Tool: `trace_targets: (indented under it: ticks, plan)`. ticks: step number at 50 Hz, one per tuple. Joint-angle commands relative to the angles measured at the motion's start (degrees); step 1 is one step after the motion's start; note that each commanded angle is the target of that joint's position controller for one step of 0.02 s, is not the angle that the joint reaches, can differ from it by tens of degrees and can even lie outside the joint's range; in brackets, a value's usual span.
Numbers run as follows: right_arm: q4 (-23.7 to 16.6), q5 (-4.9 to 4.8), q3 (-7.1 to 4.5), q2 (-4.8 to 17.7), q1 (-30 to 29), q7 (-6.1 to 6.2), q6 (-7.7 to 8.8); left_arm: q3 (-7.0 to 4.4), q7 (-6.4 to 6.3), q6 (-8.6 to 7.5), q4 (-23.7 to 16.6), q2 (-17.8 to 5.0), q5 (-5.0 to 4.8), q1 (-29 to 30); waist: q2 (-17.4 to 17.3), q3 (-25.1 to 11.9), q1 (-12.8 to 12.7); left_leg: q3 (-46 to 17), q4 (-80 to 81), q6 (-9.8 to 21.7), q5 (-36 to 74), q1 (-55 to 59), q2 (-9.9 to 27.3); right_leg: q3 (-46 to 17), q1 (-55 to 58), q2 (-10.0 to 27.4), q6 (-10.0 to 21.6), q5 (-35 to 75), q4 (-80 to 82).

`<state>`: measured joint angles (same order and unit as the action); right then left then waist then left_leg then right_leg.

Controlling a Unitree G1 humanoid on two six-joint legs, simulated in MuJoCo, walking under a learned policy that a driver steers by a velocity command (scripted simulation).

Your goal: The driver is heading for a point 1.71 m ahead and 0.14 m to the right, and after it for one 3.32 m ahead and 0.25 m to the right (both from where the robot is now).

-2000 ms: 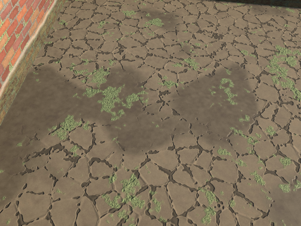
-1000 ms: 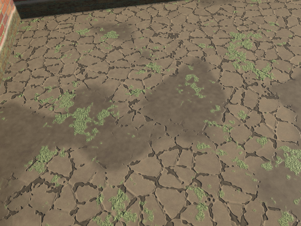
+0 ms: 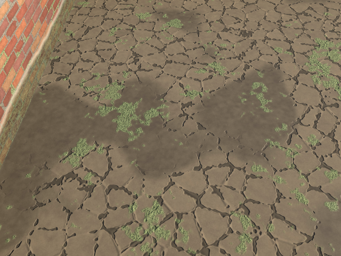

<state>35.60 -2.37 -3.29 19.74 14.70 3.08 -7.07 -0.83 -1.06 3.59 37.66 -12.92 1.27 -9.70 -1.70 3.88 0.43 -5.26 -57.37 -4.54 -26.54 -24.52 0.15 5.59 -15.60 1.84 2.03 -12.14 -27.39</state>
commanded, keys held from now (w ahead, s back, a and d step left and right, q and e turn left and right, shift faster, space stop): q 0.18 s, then no key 0.04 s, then e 0.02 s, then w+e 0.76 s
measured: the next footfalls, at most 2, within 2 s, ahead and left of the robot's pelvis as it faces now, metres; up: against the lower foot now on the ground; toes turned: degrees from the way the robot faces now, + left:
left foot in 0.16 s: +0.01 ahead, +0.15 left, +0.00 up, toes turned +6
right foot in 0.58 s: +0.04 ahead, -0.03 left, +0.00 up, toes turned +3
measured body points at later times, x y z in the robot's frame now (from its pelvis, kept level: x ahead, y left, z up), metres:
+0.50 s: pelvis +0.00 +0.05 +0.00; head -0.01 +0.06 +0.45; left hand +0.09 +0.32 -0.12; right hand +0.15 -0.17 -0.11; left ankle -0.03 +0.14 -0.74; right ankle +0.00 -0.06 -0.71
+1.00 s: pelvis +0.05 +0.05 -0.02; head +0.07 +0.06 +0.43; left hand +0.27 +0.26 -0.12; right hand +0.18 -0.20 -0.10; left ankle +0.13 +0.14 -0.74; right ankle +0.01 -0.04 -0.72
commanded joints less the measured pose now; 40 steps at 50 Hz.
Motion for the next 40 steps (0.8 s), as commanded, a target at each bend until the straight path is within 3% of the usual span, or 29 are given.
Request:
trace_targets:
  ticks: [1, 5, 7, 8, 9, 10, 11, 12, 13, 14, 16, 18, 19, 20, 21, 25, 27, 29, 30, 31, 32, 33, 34, 35, 37, 38, 39, 40]
  plan:
    - [-6.2, 0.42, 0.48, 1.8, -2.6, -0.85, 1.16, -3.95, -0.48, -0.22, -1.4, -11.3, -0.48, -1.7, 10.9, -5.3, -2.4, 1.9, 7.2, 0.8, -3.1, -4.5, 2.2, -14.8, 10.1, 15.8, 12.0, 5.9, 9.7]
    - [-6.3, 0.27, 0.39, 2.6, -0.6, -1.77, 1.93, -4.87, -0.68, 0.13, -0.2, -12.6, -1.11, 0.1, 10.9, -7.8, -1.4, 5.5, 15.9, 2.4, 0.1, 1.9, 2.0, -11.6, 9.8, 15.9, 10.6, 12.2, 7.7]
    - [-5.6, 0.52, 0.33, 1.7, 2.3, -2.02, 2.14, -5.03, -1.16, 0.33, 0.1, -12.6, -2.32, 2.2, 10.0, -8.8, 0.7, 7.6, 25.9, 4.8, 7.7, 7.7, 1.1, -8.6, 8.1, 14.6, 7.4, 9.3, 4.8]
    - [-4.9, 1.31, 0.09, 1.8, 4.2, -1.91, 2.13, -4.99, -1.34, 0.09, 1.0, -12.1, -2.84, 1.6, 8.2, -8.9, 1.5, 6.6, 30.3, 6.4, 13.4, 12.0, 0.7, -6.5, 5.2, 12.5, 4.4, 4.6, 2.1]
    - [-5.3, 2.02, -0.78, 4.8, 5.9, -1.41, 1.79, -4.68, -1.25, -0.11, 1.0, -10.1, -2.17, 1.5, -1.8, -8.6, 1.4, -3.5, 33.6, 9.4, 30.2, 18.0, 6.7, -0.7, -3.0, 7.3, -0.7, -3.9, -9.4]
    - [-6.1, 2.76, -2.16, 10.9, 6.0, -1.69, 1.62, -3.52, -1.62, -0.65, -3.0, -7.5, -1.09, 6.5, -17.6, -5.0, 3.4, -21.9, 40.0, 18.4, 30.4, 15.8, 16.5, 1.9, -16.8, -2.6, -4.3, -22.3, -20.6]
    - [-6.7, 4.38, -2.04, 10.8, 5.5, -2.13, 2.41, -4.05, -1.72, -1.00, -3.8, -9.4, -1.52, 9.4, -11.9, -4.6, 4.7, -25.2, 42.1, 23.2, 27.6, 15.4, 20.3, -6.5, -21.2, -2.3, -4.6, -25.7, -33.3]
    - [-6.3, 4.66, -0.89, 7.7, 2.2, -2.03, 3.44, -4.31, -1.58, -0.85, -2.9, -9.7, -2.15, 6.8, -9.2, -5.6, 2.0, -19.2, 40.6, 22.1, 27.1, 15.1, 19.1, -9.4, -22.4, -1.1, -4.3, -22.8, -39.9]
    - [-6.3, 3.84, 0.32, 4.2, -0.6, -2.16, 4.23, -4.51, -1.72, -0.30, -0.3, -9.9, -1.86, 2.1, -6.0, -6.9, 0.0, -13.8, 39.3, 18.8, 22.2, 15.3, 15.0, -10.4, -20.7, -0.2, -4.3, -18.7, -41.6]
    - [-4.4, 2.54, 0.46, 1.7, -2.3, -1.64, 4.32, -3.33, -0.57, 0.57, 0.0, -7.1, -0.52, -0.4, -7.8, -10.0, -1.8, -8.5, 39.2, 14.5, 24.1, 17.5, 10.9, -8.1, -19.7, 0.4, -4.1, -12.7, -36.7]
    - [-2.0, 2.72, 2.21, -2.6, 0.0, -2.06, 5.03, -3.04, 0.99, 1.48, 3.4, -6.8, -0.70, -4.7, -7.8, -11.2, -1.1, -4.7, 40.3, 12.8, 23.4, 16.9, 8.4, -6.8, -12.9, -0.5, -5.2, -9.4, -34.2]
    - [-0.7, 2.85, 1.77, -1.4, 1.0, -2.45, 5.46, -2.76, 1.73, 1.94, 2.2, -7.2, -1.25, -1.5, -6.5, -6.7, 0.4, -5.3, 42.9, 12.6, 13.7, 15.7, 9.2, -7.4, -13.1, -1.1, -5.1, -7.8, -28.3]
    - [-0.6, 2.77, 1.40, -0.5, 0.1, -2.45, 5.55, -2.25, 2.07, 2.07, 0.2, -6.1, -1.66, 1.9, -5.3, -4.0, 0.8, -5.2, 43.3, 12.4, 10.1, 14.0, 9.8, -8.4, -13.0, -1.7, -5.1, -7.8, -24.1]
    - [-0.3, 2.80, 0.87, 0.9, 0.3, -2.40, 5.74, -1.95, 2.09, 1.95, -0.5, -5.9, -1.52, 3.1, -5.5, -3.0, 1.5, -5.6, 43.3, 12.8, 8.1, 13.6, 10.5, -8.8, -12.6, -2.4, -4.6, -8.4, -21.4]
    - [0.1, 2.82, 0.39, 1.8, 0.9, -2.29, 5.92, -1.85, 1.90, 1.75, -1.0, -6.2, -1.25, 3.2, -5.7, -2.5, 2.0, -6.1, 42.9, 13.6, 6.9, 13.6, 11.4, -8.7, -12.6, -2.9, -4.0, -9.5, -20.1]
    - [-0.1, 2.90, -0.03, 1.6, 0.8, -1.95, 6.01, -1.24, 1.34, 0.94, -3.5, -5.8, -0.62, 4.0, -4.9, -2.4, 2.9, -6.8, 40.0, 15.1, 4.0, 11.5, 13.3, -5.4, -10.0, -3.0, -1.0, -13.6, -15.5]
    - [-0.3, 2.79, -0.33, 1.8, -0.8, -1.53, 6.28, -0.69, 1.53, 0.33, -4.3, -4.3, -0.87, 2.5, -4.1, -2.9, 1.5, -6.0, 37.6, 14.5, 5.1, 9.4, 13.0, -3.8, -5.7, -3.3, 0.8, -11.3, -10.7]
    - [-1.4, 2.08, -0.01, 0.6, -5.5, -1.34, 6.50, -0.40, 1.76, -0.17, -2.3, -2.8, -0.51, -5.5, -1.6, -4.8, -3.3, -1.4, 29.5, 11.2, 7.8, 1.2, 9.5, -4.8, 8.8, -4.5, 3.0, -5.6, -1.7]
    - [-3.0, 2.13, 0.67, -2.5, -8.1, -1.21, 6.51, -1.11, 1.45, -0.71, -1.0, -5.6, 0.16, -12.1, 7.3, -6.2, -5.8, 5.1, 14.3, 8.2, 6.1, -7.7, 3.9, -18.3, 17.7, 3.1, 4.9, -6.3, 2.0]
    - [-7.7, 3.07, 0.84, -1.2, -12.3, -1.10, 6.24, -4.24, 1.32, -0.95, -0.8, -15.1, -2.48, -14.4, 20.7, -4.5, -7.9, 9.7, 6.3, 4.9, -3.5, -21.7, -4.5, -38.4, 18.9, 12.9, 10.9, 1.5, 6.4]
    - [-6.8, 3.66, 0.45, 1.3, -11.2, -0.75, 6.37, -4.03, 1.01, -0.69, -1.3, -13.6, -1.76, -14.9, 13.7, -4.4, -7.5, 3.0, -1.8, 3.9, -4.5, -24.8, -2.2, -40.2, 19.5, 15.0, 14.0, 13.4, 5.2]
    - [-6.0, 3.46, 0.34, 1.4, -10.3, -1.00, 6.73, -3.43, 0.49, -0.88, -2.4, -11.4, -1.38, -12.3, 10.2, -5.1, -6.0, 2.2, -7.6, 2.7, -2.3, -24.3, -1.6, -37.1, 17.5, 14.4, 15.7, 20.9, 3.1]
    - [-5.3, 3.34, 0.25, 1.7, -9.0, -1.14, 6.99, -2.72, 0.24, -1.02, -3.0, -9.3, -0.96, -10.0, 7.3, -5.8, -3.9, 1.9, -10.0, 1.9, 1.2, -22.8, -0.6, -33.5, 15.5, 12.5, 14.8, 27.0, 1.6]
    - [-5.3, 3.55, 0.15, 1.9, -8.6, -1.30, 6.89, -2.34, -0.05, -1.28, -3.2, -8.3, -1.40, -8.1, 6.1, -6.4, -2.0, 1.9, -9.4, 1.0, 4.2, -21.1, 0.3, -30.4, 13.4, 10.4, 13.5, 29.9, 1.1]
    - [-4.6, 3.82, 0.51, 1.3, -7.5, -0.68, 5.81, -1.67, -0.25, -1.29, -4.5, -7.0, -1.80, -2.8, 7.5, -6.8, -0.2, 2.2, -1.6, -0.4, 8.6, -12.5, 0.9, -24.4, 7.6, 6.0, 10.4, 37.2, 2.5]
    - [-6.4, 4.14, 1.36, -0.5, -9.9, -0.56, 5.41, -0.86, -0.14, -1.53, -5.1, -5.6, -1.53, 0.6, 4.7, -4.2, 1.8, 4.3, 8.6, -1.1, 12.0, -3.6, -1.4, -18.3, -1.8, 1.0, 7.9, 42.3, 1.8]
    - [-6.5, 5.56, 2.44, -3.5, -9.6, -0.46, 4.41, -0.64, 0.17, -1.60, -5.0, -5.9, -0.55, 2.6, 8.0, -5.3, 1.9, 6.8, 12.9, -0.7, 12.2, 2.0, -3.9, -16.7, -3.9, -1.4, 6.5, 47.3, 0.3]
    - [-6.0, 6.16, 2.80, -3.7, -8.4, -0.88, 3.74, -0.83, 0.32, -1.19, -4.7, -7.0, -0.11, 2.4, 10.1, -7.5, 1.4, 8.1, 11.9, 0.1, 12.5, 4.3, -5.6, -18.0, -2.4, -1.4, 6.3, 49.2, 0.3]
